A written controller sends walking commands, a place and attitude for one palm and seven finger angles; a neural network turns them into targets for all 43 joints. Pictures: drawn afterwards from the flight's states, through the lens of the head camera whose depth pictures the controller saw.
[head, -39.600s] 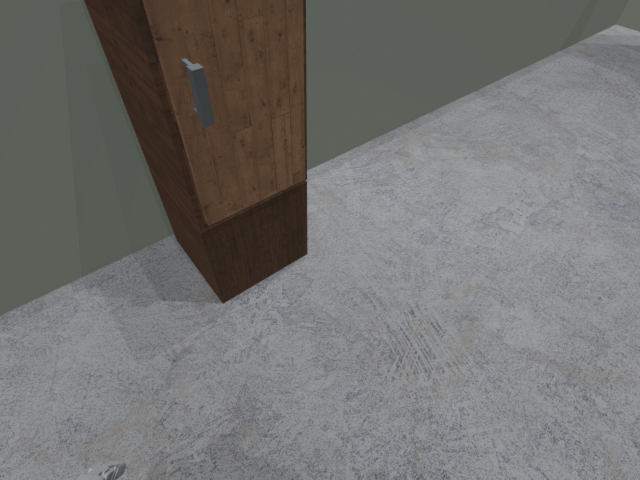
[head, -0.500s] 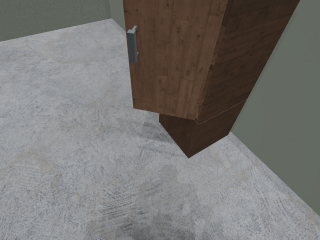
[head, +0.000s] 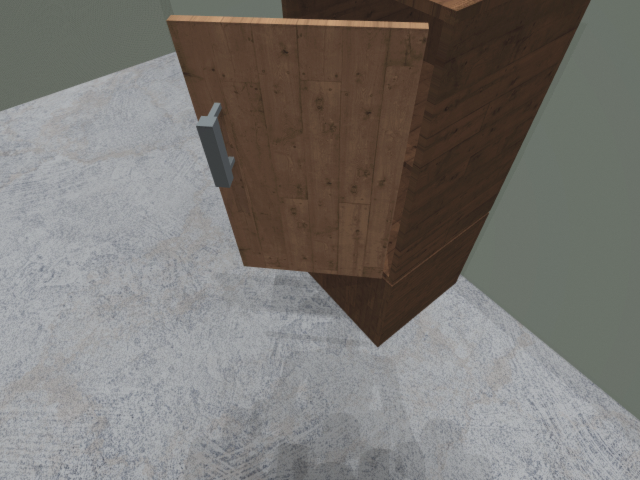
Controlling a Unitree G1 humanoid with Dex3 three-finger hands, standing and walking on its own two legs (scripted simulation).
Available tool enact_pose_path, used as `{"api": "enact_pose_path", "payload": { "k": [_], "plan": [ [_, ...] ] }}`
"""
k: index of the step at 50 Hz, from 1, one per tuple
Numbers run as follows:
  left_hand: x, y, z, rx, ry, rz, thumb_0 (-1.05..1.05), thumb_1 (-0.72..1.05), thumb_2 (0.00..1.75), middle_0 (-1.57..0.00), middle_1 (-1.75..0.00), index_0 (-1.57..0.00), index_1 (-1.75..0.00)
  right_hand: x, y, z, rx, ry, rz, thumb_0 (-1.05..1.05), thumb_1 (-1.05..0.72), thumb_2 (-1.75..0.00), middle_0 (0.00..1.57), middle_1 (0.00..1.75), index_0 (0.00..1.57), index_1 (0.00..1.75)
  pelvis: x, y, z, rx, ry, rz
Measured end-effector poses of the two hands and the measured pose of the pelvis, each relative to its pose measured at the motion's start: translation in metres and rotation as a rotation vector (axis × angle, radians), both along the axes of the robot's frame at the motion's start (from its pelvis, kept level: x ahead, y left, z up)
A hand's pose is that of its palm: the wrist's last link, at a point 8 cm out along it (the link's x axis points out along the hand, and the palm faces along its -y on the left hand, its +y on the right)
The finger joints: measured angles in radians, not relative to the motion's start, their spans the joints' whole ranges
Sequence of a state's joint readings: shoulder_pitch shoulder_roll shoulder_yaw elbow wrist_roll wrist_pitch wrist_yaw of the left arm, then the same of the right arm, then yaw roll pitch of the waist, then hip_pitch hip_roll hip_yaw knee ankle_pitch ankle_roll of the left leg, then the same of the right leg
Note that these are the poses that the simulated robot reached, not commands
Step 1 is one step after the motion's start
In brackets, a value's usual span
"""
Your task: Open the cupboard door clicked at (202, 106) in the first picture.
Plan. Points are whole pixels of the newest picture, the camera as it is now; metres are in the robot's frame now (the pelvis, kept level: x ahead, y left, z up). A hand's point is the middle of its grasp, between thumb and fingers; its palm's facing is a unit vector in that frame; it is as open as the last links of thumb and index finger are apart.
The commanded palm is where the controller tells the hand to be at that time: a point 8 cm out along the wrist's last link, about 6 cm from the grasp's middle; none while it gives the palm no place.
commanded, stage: come to a stop and stand still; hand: left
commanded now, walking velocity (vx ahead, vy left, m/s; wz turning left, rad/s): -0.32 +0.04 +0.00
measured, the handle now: (220, 145) +0.60 +0.20 +0.06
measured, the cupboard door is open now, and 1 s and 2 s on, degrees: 45 45 45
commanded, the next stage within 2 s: look again from close up in 1.38 s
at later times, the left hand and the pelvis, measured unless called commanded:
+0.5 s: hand out of the picture +0.07 +0.19 -0.17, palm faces +0.04 -0.97 -0.26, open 7.4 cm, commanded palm none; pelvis +0.03 +0.00 +0.00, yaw +0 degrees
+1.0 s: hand out of the picture +0.07 +0.25 -0.15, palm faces +0.00 -0.95 -0.32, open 7.4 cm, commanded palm none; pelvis -0.02 +0.02 +0.00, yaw -1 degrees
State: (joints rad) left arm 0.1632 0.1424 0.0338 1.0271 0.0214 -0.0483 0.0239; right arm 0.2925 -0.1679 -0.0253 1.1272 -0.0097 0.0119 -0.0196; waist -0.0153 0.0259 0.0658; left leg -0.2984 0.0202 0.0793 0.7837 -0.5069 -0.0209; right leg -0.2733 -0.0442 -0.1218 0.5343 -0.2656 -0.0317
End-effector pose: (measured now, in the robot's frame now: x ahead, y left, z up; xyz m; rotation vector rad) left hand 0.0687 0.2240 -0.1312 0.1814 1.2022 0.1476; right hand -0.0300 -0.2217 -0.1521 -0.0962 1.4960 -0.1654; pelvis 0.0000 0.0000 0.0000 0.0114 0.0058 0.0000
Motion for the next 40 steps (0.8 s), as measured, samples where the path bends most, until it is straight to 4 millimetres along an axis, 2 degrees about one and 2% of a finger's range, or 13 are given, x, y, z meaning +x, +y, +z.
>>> {"api": "enact_pose_path", "payload": {
  "k": [3,8,13,18,24,31,40],
  "plan": [
    [0.008,0.008,-0.003,0.003,0.03,0.019,0.0,0.93,0.9,-0.2,-0.3,-0.2,-0.3,0.025,0.006,0.005,-0.009,-0.029,-0.001,0.01,-0.91,-0.89,0.2,0.3,0.2,0.3,0.012,0.004,0.002,0.0,0.001,-0.001],
    [0.016,0.024,-0.016,-0.004,0.074,0.04,0.0,0.92,0.9,-0.2,-0.3,-0.21,-0.3,0.064,0.016,0.003,-0.039,-0.087,0.015,0.01,-0.92,-0.89,0.2,0.3,0.2,0.3,0.029,0.016,-0.005,-0.007,-0.002,-0.011],
    [0.017,0.031,-0.013,0.012,0.104,0.052,0.0,0.91,0.9,-0.2,-0.3,-0.2,-0.3,0.092,0.009,0.007,-0.064,-0.138,0.04,0.01,-0.93,-0.89,0.21,0.3,0.2,0.3,0.033,0.015,-0.003,-0.004,0.011,-0.009],
    [0.015,0.028,-0.007,0.047,0.088,0.051,0.01,0.91,0.9,-0.2,-0.3,-0.2,-0.3,0.111,-0.009,0.003,-0.061,-0.178,0.047,0.01,-0.92,-0.89,0.21,0.3,0.21,0.3,0.033,0.003,-0.005,0.002,0.02,-0.007],
    [0.0,0.016,-0.003,0.043,0.106,0.046,0.01,0.91,0.9,-0.2,-0.3,-0.2,-0.3,0.123,-0.026,0.006,-0.073,-0.192,0.041,0.01,-0.91,-0.89,0.2,0.3,0.2,0.3,0.032,-0.002,-0.002,-0.001,0.015,0.003],
    [-0.014,0.008,-0.017,-0.02,0.124,0.051,0.01,0.9,0.9,-0.2,-0.3,-0.2,-0.3,0.121,-0.014,0.015,-0.085,-0.213,0.081,0.01,-0.91,-0.89,0.2,0.3,0.2,0.3,0.029,0.004,-0.002,-0.013,-0.001,0.011],
    [-0.013,0.036,-0.007,0.035,0.024,0.003,0.01,0.9,0.9,-0.2,-0.3,-0.21,-0.3,0.114,-0.01,0.022,-0.106,-0.349,0.07,0.01,-0.91,-0.89,0.21,0.3,0.2,0.3,0.013,0.014,-0.006,-0.013,-0.007,-0.011]
  ]
}}
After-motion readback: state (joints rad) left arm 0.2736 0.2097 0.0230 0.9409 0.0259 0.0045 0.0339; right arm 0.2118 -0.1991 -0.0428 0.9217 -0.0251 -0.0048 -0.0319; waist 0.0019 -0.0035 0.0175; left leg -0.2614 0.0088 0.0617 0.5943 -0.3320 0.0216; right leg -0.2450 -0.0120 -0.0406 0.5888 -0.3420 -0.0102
